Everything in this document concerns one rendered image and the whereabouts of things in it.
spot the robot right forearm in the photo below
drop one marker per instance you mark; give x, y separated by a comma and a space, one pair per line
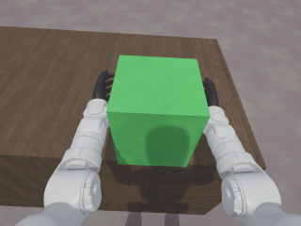
227, 149

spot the pedestal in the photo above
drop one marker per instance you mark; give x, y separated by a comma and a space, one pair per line
47, 77

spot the robot left forearm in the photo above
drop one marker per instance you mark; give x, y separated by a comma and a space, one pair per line
87, 144

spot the carton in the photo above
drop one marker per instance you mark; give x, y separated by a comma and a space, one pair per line
157, 110

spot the left robot upper arm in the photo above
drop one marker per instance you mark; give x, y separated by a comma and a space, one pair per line
70, 196

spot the right robot upper arm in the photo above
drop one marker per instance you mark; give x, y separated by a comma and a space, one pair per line
253, 199

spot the robot left hand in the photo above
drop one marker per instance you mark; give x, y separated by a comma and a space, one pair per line
100, 89

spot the robot right hand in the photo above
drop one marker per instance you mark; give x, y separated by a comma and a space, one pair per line
210, 92

